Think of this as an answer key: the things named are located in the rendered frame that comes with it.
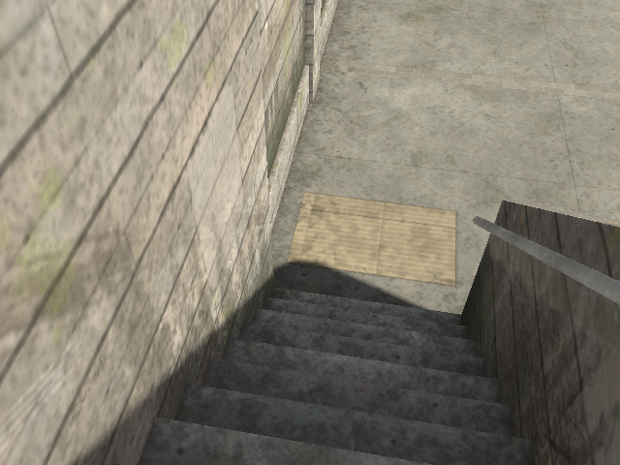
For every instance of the stairs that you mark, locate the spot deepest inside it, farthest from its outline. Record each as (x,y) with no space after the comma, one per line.
(318,379)

